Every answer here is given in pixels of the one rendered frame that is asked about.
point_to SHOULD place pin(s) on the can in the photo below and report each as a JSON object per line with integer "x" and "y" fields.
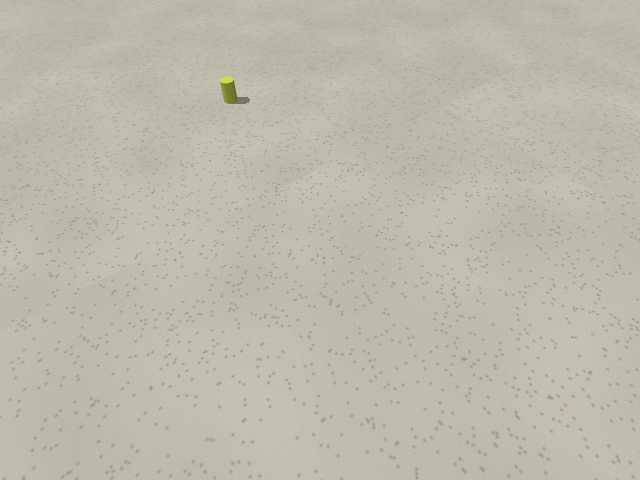
{"x": 228, "y": 89}

